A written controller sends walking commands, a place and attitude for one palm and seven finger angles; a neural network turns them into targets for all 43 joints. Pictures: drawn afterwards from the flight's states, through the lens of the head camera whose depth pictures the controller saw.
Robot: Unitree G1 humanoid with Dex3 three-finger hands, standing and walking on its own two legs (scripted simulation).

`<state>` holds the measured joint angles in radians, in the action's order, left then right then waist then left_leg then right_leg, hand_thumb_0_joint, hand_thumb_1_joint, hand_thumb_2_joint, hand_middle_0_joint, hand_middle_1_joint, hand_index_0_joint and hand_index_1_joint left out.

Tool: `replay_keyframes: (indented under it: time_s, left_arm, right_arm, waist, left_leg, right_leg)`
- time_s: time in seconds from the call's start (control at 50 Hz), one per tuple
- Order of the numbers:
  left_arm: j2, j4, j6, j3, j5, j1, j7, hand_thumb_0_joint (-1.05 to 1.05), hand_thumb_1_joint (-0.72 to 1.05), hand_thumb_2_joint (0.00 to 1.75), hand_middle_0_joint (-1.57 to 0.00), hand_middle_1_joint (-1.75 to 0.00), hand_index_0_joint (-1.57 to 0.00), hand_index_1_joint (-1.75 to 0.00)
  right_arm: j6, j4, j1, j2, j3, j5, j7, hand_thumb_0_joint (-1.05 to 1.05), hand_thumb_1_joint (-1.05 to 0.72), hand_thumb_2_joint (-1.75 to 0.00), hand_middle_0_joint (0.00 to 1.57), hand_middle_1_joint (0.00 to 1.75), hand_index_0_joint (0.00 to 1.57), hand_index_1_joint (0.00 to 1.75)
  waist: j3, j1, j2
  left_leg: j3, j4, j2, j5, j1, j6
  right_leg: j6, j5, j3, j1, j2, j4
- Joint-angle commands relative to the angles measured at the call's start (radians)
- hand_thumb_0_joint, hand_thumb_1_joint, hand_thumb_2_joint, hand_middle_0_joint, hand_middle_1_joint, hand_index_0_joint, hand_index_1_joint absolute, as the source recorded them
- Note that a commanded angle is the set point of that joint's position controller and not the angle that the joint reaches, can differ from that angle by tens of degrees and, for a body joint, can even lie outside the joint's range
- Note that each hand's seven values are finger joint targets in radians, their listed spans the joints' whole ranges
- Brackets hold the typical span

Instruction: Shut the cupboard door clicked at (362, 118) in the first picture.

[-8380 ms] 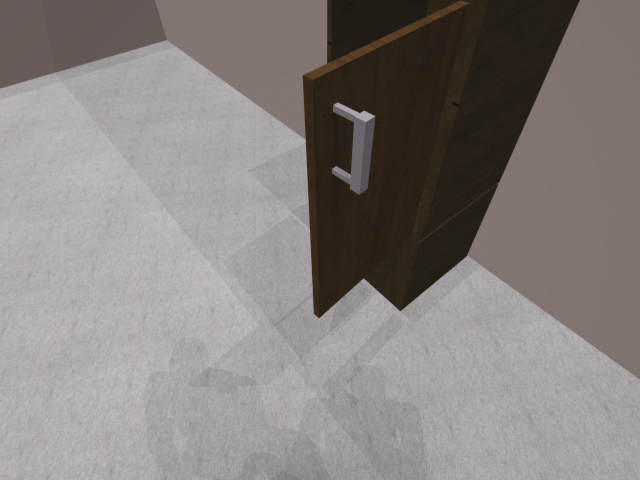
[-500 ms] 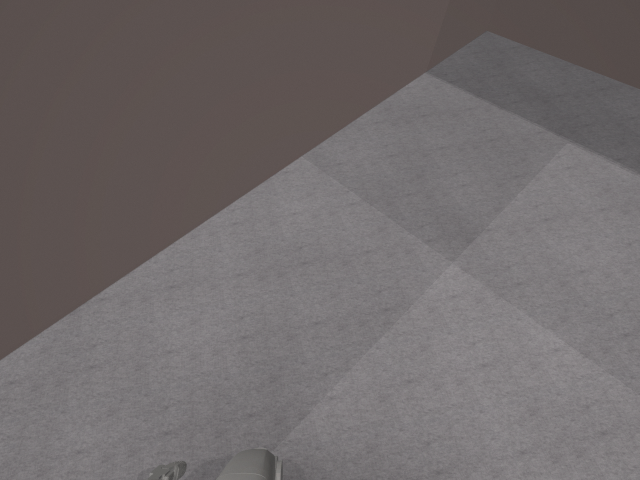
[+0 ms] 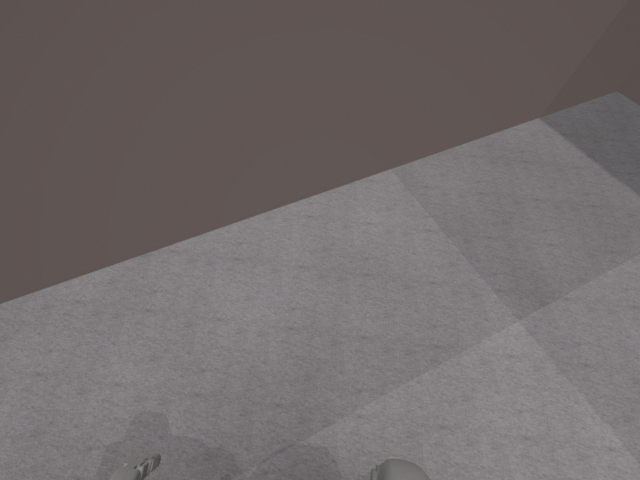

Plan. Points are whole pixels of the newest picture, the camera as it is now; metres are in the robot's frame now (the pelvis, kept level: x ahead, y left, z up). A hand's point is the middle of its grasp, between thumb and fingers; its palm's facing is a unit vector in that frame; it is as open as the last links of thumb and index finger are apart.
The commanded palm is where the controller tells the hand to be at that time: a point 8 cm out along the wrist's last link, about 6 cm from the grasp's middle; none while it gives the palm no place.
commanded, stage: walk to a spot facing it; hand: left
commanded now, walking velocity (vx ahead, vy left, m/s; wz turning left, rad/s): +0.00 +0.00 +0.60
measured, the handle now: out of the picture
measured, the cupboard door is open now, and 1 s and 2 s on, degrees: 95 95 95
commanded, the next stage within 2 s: none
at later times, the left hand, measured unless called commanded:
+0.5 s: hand out of the picture +0.01 +0.15 -0.16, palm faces +0.37 -0.89 -0.27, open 7.3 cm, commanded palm none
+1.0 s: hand out of the picture -0.01 +0.20 -0.16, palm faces +0.59 -0.77 -0.23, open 7.4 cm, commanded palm none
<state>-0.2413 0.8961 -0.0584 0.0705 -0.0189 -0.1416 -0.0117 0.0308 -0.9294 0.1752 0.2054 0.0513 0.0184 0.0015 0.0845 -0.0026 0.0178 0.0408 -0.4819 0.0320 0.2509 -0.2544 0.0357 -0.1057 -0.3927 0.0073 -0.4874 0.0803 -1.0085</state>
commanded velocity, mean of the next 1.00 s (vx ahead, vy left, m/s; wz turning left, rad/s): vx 0.00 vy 0.00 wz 0.60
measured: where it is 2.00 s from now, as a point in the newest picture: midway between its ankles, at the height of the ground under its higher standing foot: outside the picture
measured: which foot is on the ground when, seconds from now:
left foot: down 0.00-0.14, up 0.16-0.62, down 0.64-1.00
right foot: up 0.00-0.12, down 0.14-0.64, up 0.66-1.00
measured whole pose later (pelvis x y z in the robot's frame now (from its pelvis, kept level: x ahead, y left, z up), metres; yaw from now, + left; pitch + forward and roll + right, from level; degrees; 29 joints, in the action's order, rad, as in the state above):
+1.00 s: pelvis +0.02 -0.02 +0.00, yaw +36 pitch +1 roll -1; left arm -0.23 0.88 -0.06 0.07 -0.02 -0.13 -0.01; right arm 0.04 -0.94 0.18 0.20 0.05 0.02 0.00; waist 0.08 0.01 0.01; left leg 0.04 -0.49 0.04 0.25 -0.27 0.04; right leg -0.10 -0.40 0.01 -0.47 0.08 -0.96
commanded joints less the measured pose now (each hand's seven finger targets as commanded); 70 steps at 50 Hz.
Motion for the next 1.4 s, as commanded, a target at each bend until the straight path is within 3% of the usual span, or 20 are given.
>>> replay_keyframes:
  time_s: [0.0,0.08,0.1,0.12,0.14,0.2,0.26,0.5,0.58,0.6,0.62,0.64,0.76,0.96,1.06,1.08,1.1,1.12,1.22,1.38]
  left_arm:
    - [-0.057,-0.095,0.037,0.008,0.006,0.030,-0.004,0.00,0.90,0.90,-0.20,-0.30,-0.20,-0.30]
    - [-0.066,-0.072,0.057,0.016,0.015,-0.073,-0.011,0.00,0.90,0.90,-0.20,-0.30,-0.20,-0.30]
    - [-0.116,-0.062,0.069,0.026,0.008,-0.118,-0.016,0.00,0.90,0.90,-0.20,-0.30,-0.20,-0.30]
    - [-0.211,-0.055,0.077,0.046,-0.008,-0.144,-0.026,0.00,0.90,0.90,-0.20,-0.30,-0.20,-0.30]
    - [-0.222,-0.056,0.072,0.037,-0.005,-0.142,-0.027,0.00,0.90,0.90,-0.20,-0.30,-0.20,-0.30]
    - [-0.102,-0.086,0.068,0.006,0.006,0.010,-0.029,0.00,0.90,0.90,-0.20,-0.30,-0.20,-0.30]
    - [-0.083,-0.079,0.082,0.000,0.007,-0.037,-0.027,0.00,0.90,0.90,-0.20,-0.30,-0.20,-0.30]
    - [-0.147,-0.021,0.074,0.030,-0.013,-0.169,-0.024,0.00,0.90,0.90,-0.20,-0.30,-0.20,-0.30]
    - [-0.177,-0.022,0.071,0.040,-0.002,-0.137,-0.010,0.00,0.90,0.90,-0.20,-0.30,-0.20,-0.30]
    - [-0.147,-0.040,0.067,0.035,0.003,-0.119,-0.004,0.00,0.90,0.90,-0.20,-0.30,-0.20,-0.30]
    - [-0.073,-0.091,0.062,0.012,0.012,-0.068,0.003,0.00,0.90,0.90,-0.20,-0.30,-0.20,-0.30]
    - [-0.096,-0.120,0.042,0.009,0.001,-0.004,-0.009,0.00,0.90,0.90,-0.20,-0.30,-0.20,-0.30]
    - [-0.085,-0.039,0.023,0.022,-0.006,-0.069,0.005,0.00,0.90,0.90,-0.20,-0.30,-0.20,-0.30]
    - [-0.054,-0.098,0.030,0.012,0.003,0.029,-0.002,0.00,0.90,0.90,-0.20,-0.30,-0.20,-0.30]
    - [-0.060,-0.082,0.056,0.017,0.014,-0.069,-0.011,0.00,0.90,0.90,-0.20,-0.30,-0.20,-0.30]
    - [-0.102,-0.071,0.069,0.026,0.010,-0.114,-0.017,0.00,0.90,0.90,-0.20,-0.30,-0.20,-0.30]
    - [-0.203,-0.066,0.078,0.046,-0.007,-0.145,-0.026,0.00,0.90,0.90,-0.20,-0.30,-0.20,-0.30]
    - [-0.217,-0.064,0.074,0.038,-0.004,-0.146,-0.026,0.00,0.90,0.90,-0.20,-0.30,-0.20,-0.30]
    - [-0.074,-0.059,0.098,0.004,0.008,-0.066,-0.015,0.00,0.90,0.90,-0.20,-0.30,-0.20,-0.30]
    - [-0.090,0.037,0.129,0.014,-0.008,-0.247,-0.009,0.00,0.90,0.90,-0.20,-0.30,-0.20,-0.30]
  right_arm:
    - [-0.008,0.062,0.034,0.217,0.067,0.010,0.011,0.00,-0.90,-0.90,0.20,0.30,0.20,0.30]
    - [-0.002,0.078,-0.015,0.202,0.071,-0.001,0.011,0.00,-0.90,-0.90,0.20,0.30,0.20,0.30]
    - [-0.004,0.082,-0.013,0.168,0.068,-0.011,0.005,0.00,-0.90,-0.90,0.20,0.30,0.20,0.30]
    - [-0.008,0.095,0.003,0.098,0.060,-0.019,0.000,0.00,-0.90,-0.90,0.20,0.30,0.20,0.30]
    - [-0.001,0.096,-0.008,0.136,0.068,-0.009,-0.001,0.00,-0.90,-0.90,0.20,0.30,0.20,0.30]
    - [0.034,0.033,0.025,0.123,0.072,0.000,-0.018,0.00,-0.90,-0.90,0.20,0.30,0.20,0.30]
    - [0.035,0.026,0.004,0.097,0.054,-0.002,-0.026,0.00,-0.90,-0.90,0.20,0.30,0.20,0.30]
    - [0.023,0.065,-0.142,0.065,0.024,-0.008,-0.035,0.00,-0.90,-0.90,0.20,0.30,0.20,0.30]
    - [0.007,0.054,-0.033,0.116,0.036,-0.001,-0.031,0.00,-0.90,-0.90,0.20,0.30,0.20,0.30]
    - [0.000,0.039,0.047,0.189,0.057,0.004,-0.028,0.00,-0.90,-0.90,0.20,0.30,0.20,0.30]
    - [-0.007,0.034,0.118,0.312,0.087,0.007,-0.017,0.00,-0.90,-0.90,0.20,0.30,0.20,0.30]
    - [0.002,0.012,0.150,0.329,0.084,-0.003,-0.007,0.00,-0.90,-0.90,0.20,0.30,0.20,0.30]
    - [-0.016,0.073,-0.043,0.212,0.048,-0.001,0.015,0.00,-0.90,-0.90,0.20,0.30,0.20,0.30]
    - [-0.010,0.058,0.022,0.209,0.062,0.010,0.010,0.00,-0.90,-0.90,0.20,0.30,0.20,0.30]
    - [-0.004,0.069,-0.009,0.193,0.071,0.000,0.011,0.00,-0.90,-0.90,0.20,0.30,0.20,0.30]
    - [-0.007,0.072,-0.003,0.163,0.068,-0.009,0.006,0.00,-0.90,-0.90,0.20,0.30,0.20,0.30]
    - [-0.010,0.085,0.016,0.092,0.061,-0.020,-0.001,0.00,-0.90,-0.90,0.20,0.30,0.20,0.30]
    - [-0.003,0.088,0.005,0.124,0.067,-0.007,0.000,0.00,-0.90,-0.90,0.20,0.30,0.20,0.30]
    - [0.015,0.021,0.007,0.101,0.057,0.010,-0.035,0.00,-0.90,-0.90,0.20,0.30,0.20,0.30]
    - [0.003,0.049,-0.157,0.060,0.032,0.007,-0.051,0.00,-0.90,-0.90,0.20,0.30,0.20,0.30]
  waist:
    - [-0.123,0.032,-0.192]
    - [-0.163,-0.023,-0.168]
    - [-0.183,-0.044,-0.057]
    - [-0.206,-0.055,0.259]
    - [-0.178,-0.054,0.253]
    - [-0.065,0.031,0.178]
    - [-0.085,0.024,0.161]
    - [-0.103,-0.043,0.198]
    - [-0.149,0.037,0.133]
    - [-0.206,0.083,-0.038]
    - [-0.226,0.127,-0.346]
    - [-0.237,0.130,-0.221]
    - [-0.091,0.010,-0.137]
    - [-0.103,0.032,-0.176]
    - [-0.174,-0.018,-0.170]
    - [-0.203,-0.040,-0.068]
    - [-0.230,-0.052,0.246]
    - [-0.194,-0.051,0.255]
    - [-0.066,0.010,0.171]
    - [-0.029,-0.047,0.129]
  left_leg:
    - [0.266,0.087,-0.239,-0.433,0.111,0.128]
    - [0.293,-0.013,-0.179,-0.412,-0.026,0.076]
    - [0.250,-0.084,-0.119,-0.231,-0.153,0.021]
    - [0.051,-0.327,0.034,0.197,-0.343,-0.063]
    - [0.018,-0.575,0.026,0.404,-0.338,-0.078]
    - [0.023,-0.793,-0.048,0.187,-0.328,-0.098]
    - [-0.021,-0.753,-0.056,0.118,-0.341,-0.116]
    - [-0.144,-0.302,-0.064,0.197,-0.205,-0.087]
    - [-0.181,-0.025,-0.026,-0.009,0.077,-0.048]
    - [-0.027,0.050,-0.143,-0.203,0.258,0.004]
    - [0.376,0.097,-0.434,-0.634,0.362,0.166]
    - [0.359,0.093,-0.488,-0.681,0.321,0.225]
    - [0.137,0.153,-0.255,-0.386,0.095,0.107]
    - [0.265,0.122,-0.234,-0.321,0.071,0.133]
    - [0.303,-0.008,-0.177,-0.411,-0.018,0.083]
    - [0.260,-0.083,-0.122,-0.250,-0.138,0.028]
    - [0.074,-0.308,0.028,0.171,-0.335,-0.057]
    - [0.016,-0.557,0.032,0.396,-0.357,-0.078]
    - [-0.012,-0.784,-0.070,0.084,-0.420,-0.103]
    - [-0.085,-0.561,-0.109,0.059,-0.481,-0.092]
  right_leg:
    - [0.013,-0.039,0.013,0.034,-0.041,0.184]
    - [0.035,0.156,0.028,0.325,-0.067,0.528]
    - [0.053,0.254,-0.047,0.493,0.022,0.651]
    - [0.159,0.410,-0.320,0.632,0.312,0.700]
    - [0.258,0.514,-0.363,0.490,0.449,0.697]
    - [0.208,0.437,-0.121,0.331,0.271,0.699]
    - [0.177,0.652,0.025,0.405,0.226,0.655]
    - [0.209,0.771,0.137,0.491,0.318,0.557]
    - [0.140,0.692,0.223,0.344,0.300,0.355]
    - [0.086,0.450,0.250,0.175,0.232,0.158]
    - [0.013,-0.266,0.214,-0.110,0.067,-0.095]
    - [0.031,-0.299,0.058,-0.130,0.062,-0.181]
    - [0.013,0.020,0.002,-0.083,0.041,-0.186]
    - [0.014,-0.029,0.008,0.021,-0.027,0.134]
    - [0.035,0.142,0.026,0.314,-0.067,0.521]
    - [0.052,0.247,-0.043,0.494,0.019,0.651]
    - [0.144,0.407,-0.296,0.653,0.296,0.706]
    - [0.245,0.467,-0.362,0.522,0.450,0.708]
    - [0.153,0.404,-0.024,0.452,0.234,0.722]
    - [0.176,0.530,0.097,0.592,0.298,0.733]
